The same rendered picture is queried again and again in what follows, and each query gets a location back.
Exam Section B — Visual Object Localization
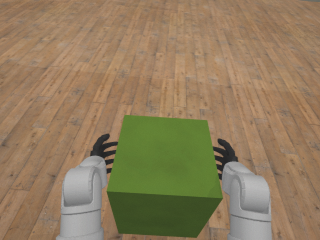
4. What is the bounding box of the robot left forearm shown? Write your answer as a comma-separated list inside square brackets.
[55, 155, 108, 240]

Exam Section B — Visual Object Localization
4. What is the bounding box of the robot right forearm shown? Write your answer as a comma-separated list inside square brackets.
[222, 161, 272, 240]

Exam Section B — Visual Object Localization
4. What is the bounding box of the carton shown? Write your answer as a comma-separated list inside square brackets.
[106, 115, 223, 238]

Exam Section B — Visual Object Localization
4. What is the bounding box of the right robot hand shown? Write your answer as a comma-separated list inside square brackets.
[213, 138, 238, 180]

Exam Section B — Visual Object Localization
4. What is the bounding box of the left robot hand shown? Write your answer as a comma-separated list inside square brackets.
[90, 133, 118, 174]

